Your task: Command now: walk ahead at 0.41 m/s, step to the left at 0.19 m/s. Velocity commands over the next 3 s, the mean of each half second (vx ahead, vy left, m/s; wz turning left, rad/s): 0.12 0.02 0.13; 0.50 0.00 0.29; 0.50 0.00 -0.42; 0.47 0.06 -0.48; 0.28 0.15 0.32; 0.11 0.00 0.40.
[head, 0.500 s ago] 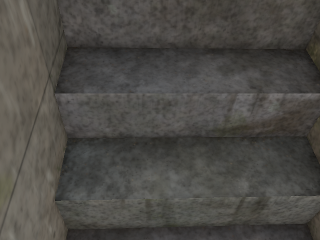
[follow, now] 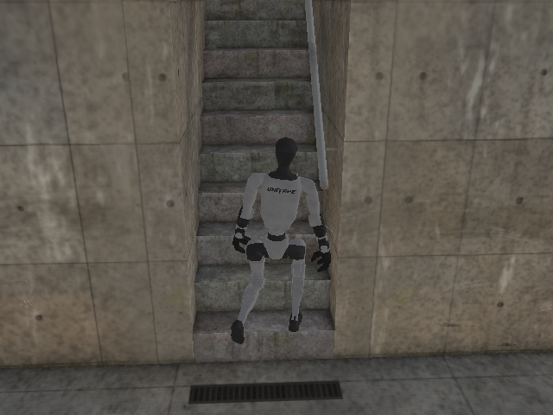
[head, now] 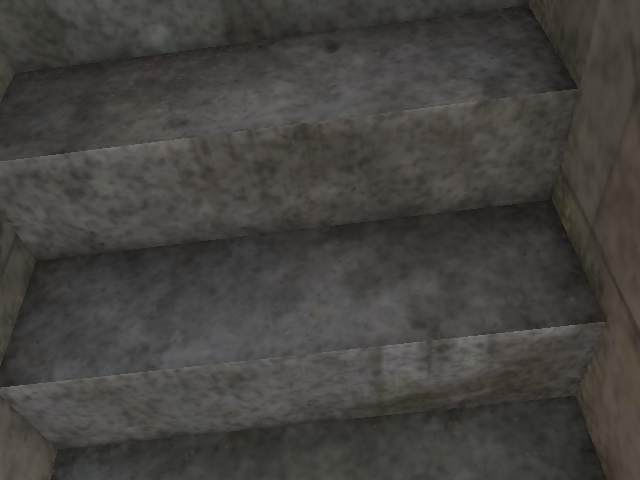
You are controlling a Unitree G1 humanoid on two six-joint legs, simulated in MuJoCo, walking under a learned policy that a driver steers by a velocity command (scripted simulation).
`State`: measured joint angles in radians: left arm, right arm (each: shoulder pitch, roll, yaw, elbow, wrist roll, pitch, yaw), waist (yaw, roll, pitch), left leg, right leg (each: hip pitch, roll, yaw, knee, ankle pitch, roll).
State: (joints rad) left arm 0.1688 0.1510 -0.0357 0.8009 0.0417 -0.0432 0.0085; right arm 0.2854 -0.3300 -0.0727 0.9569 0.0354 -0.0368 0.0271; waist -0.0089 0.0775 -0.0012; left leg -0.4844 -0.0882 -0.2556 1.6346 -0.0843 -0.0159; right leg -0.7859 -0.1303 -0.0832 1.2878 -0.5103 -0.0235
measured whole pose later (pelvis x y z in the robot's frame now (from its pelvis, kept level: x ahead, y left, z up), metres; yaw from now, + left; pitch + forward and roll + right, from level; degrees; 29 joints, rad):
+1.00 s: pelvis +0.24 +0.07 +0.20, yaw +14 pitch +2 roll -4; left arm 0.05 0.11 -0.09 0.66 0.01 -0.03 0.03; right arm 0.29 -0.24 0.00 0.92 0.00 -0.05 -0.02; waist 0.08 0.08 -0.02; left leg -0.16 0.05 0.05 0.57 0.31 0.18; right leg -0.93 0.13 -0.13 1.37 -0.54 -0.15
